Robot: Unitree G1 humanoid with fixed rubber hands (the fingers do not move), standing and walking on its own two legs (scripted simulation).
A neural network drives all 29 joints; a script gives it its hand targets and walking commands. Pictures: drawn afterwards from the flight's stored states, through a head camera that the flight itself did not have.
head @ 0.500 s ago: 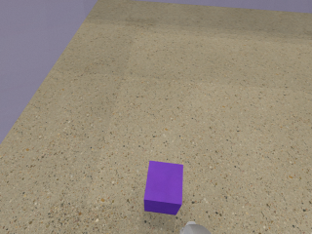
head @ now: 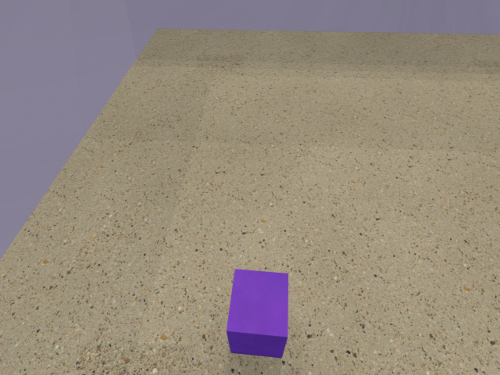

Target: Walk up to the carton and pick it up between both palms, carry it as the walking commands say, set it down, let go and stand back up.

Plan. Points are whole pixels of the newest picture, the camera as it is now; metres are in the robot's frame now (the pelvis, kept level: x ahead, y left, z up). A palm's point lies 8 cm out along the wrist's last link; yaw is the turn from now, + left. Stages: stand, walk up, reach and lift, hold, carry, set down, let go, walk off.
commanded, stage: walk up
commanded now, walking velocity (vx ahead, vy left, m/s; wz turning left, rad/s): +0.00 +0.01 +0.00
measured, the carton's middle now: (258, 314) +0.45 +0.01 -0.64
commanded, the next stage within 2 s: none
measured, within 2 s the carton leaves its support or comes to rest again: neither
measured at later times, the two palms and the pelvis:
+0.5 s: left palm out of the picture +0.05 +0.24 -0.12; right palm out of the picture +0.04 -0.27 -0.13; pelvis -0.02 -0.01 +0.00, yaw +0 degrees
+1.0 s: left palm out of the picture +0.09 +0.16 -0.11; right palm out of the picture +0.07 -0.33 -0.14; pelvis +0.04 -0.09 +0.00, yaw -2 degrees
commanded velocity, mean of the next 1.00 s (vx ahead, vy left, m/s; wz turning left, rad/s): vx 0.05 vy -0.02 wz -0.01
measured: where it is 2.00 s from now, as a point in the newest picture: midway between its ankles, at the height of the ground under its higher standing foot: outside the picture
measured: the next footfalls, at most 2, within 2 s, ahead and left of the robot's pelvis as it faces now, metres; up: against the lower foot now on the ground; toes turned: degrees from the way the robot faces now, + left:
right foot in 0.84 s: +0.06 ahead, -0.19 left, +0.00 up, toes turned -3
left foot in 1.22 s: +0.06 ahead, +0.06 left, +0.00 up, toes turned +1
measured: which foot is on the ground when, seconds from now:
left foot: down 0.00-0.84, up 0.86-1.00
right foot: down 0.00-0.62, up 0.64-0.82, down 0.84-1.00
